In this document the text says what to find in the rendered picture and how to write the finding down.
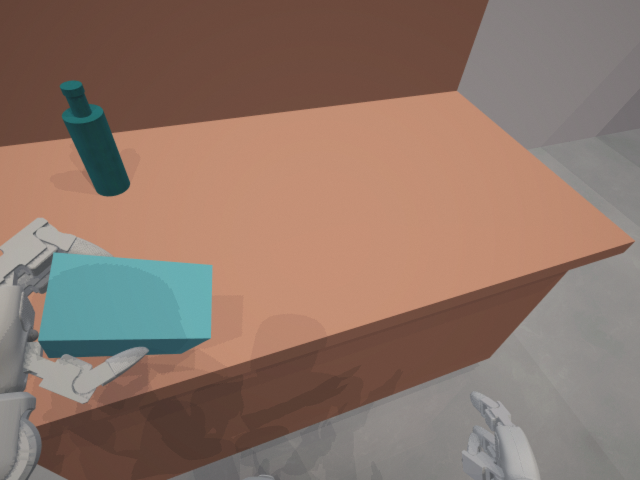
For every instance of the table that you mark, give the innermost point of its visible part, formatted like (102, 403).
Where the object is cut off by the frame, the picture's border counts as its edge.
(369, 228)

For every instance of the robot left hand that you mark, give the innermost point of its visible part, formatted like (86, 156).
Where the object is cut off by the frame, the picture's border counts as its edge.
(25, 268)

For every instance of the sponge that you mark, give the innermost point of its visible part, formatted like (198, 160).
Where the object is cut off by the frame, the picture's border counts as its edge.
(101, 306)

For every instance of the robot right hand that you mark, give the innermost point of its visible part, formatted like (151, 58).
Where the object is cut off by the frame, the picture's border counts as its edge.
(509, 453)

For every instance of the robot left forearm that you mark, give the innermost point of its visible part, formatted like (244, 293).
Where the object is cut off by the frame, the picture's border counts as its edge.
(20, 441)

